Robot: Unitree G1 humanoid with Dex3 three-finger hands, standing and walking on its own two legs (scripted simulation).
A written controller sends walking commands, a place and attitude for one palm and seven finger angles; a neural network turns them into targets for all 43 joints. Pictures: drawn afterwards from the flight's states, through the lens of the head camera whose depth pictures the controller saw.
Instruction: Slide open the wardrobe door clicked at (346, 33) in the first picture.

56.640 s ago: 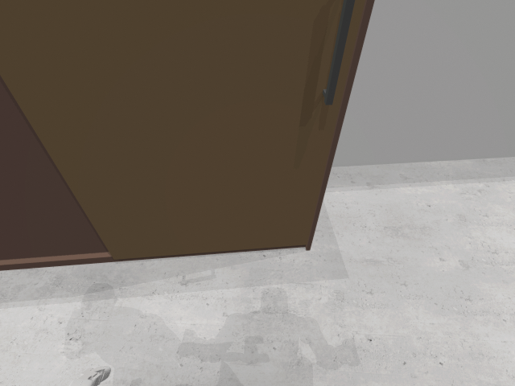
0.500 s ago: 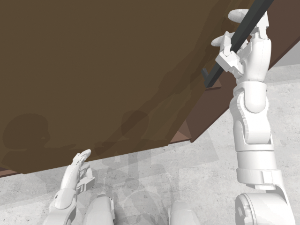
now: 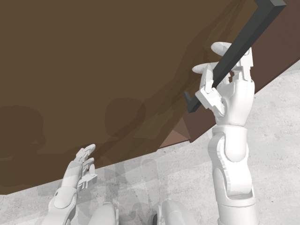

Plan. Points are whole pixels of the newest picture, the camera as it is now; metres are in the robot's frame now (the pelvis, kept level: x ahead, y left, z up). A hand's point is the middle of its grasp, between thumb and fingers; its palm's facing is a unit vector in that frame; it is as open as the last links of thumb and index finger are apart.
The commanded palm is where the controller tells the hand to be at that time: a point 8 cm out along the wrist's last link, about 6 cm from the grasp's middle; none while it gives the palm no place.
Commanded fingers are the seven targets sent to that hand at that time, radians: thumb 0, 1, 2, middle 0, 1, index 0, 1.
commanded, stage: step sideways, sliding the door along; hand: right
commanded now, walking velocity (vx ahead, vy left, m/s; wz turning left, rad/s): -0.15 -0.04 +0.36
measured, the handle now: (212, 68) +0.40 -0.12 +0.18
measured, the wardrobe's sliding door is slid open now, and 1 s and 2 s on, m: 0.26 0.39 0.54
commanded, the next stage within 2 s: none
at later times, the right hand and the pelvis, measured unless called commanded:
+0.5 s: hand (155, 109) +0.31 +0.00 +0.17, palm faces -0.33 +0.94 +0.03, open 6.9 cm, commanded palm +0.30 -0.01 +0.16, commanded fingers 0.00 -0.90 -0.90 0.45 1.40 0.45 1.40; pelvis +0.03 -0.02 -0.03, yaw +11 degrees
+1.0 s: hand (142, 107) +0.31 +0.02 +0.17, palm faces -0.15 +0.99 +0.00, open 6.3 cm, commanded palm +0.28 +0.04 +0.18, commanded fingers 0.00 -0.90 -0.90 0.45 1.40 0.45 1.40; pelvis -0.09 +0.03 -0.01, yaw +14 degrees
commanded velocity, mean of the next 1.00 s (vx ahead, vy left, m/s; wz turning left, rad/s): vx -0.25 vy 0.25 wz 0.12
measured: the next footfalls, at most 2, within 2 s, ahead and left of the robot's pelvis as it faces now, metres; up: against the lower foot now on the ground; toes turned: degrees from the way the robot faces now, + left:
left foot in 0.30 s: +0.15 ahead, +0.11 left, +0.00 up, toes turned +15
right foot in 0.50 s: +0.11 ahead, -0.18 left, +0.00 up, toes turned +3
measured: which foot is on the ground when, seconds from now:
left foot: down 0.00-0.06, up 0.08-0.28, down 0.30-0.52, up 0.54-0.74, down 0.76-0.96, up 0.98-1.00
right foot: down 0.00-0.36, up 0.38-0.48, down 0.50-0.80, up 0.82-0.94, down 0.96-1.00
